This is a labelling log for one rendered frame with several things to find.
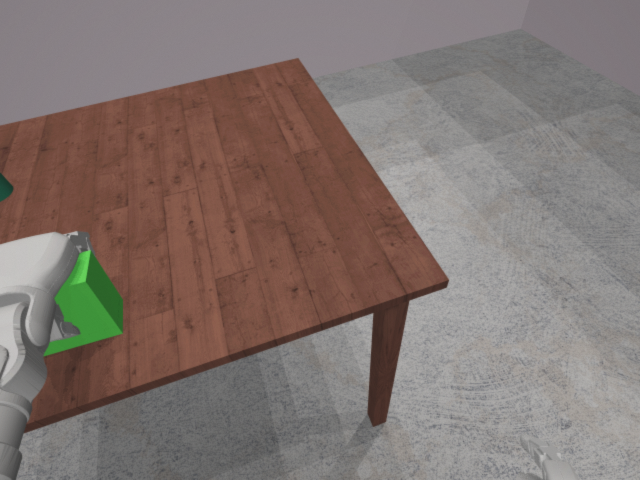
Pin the robot right hand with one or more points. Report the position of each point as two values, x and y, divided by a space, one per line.
547 458

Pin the robot left hand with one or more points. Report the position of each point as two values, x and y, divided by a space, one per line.
44 262

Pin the table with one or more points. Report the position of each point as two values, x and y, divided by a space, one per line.
232 214

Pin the sponge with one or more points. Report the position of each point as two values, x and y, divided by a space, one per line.
90 301

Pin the robot left forearm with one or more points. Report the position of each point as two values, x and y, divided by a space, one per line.
26 319

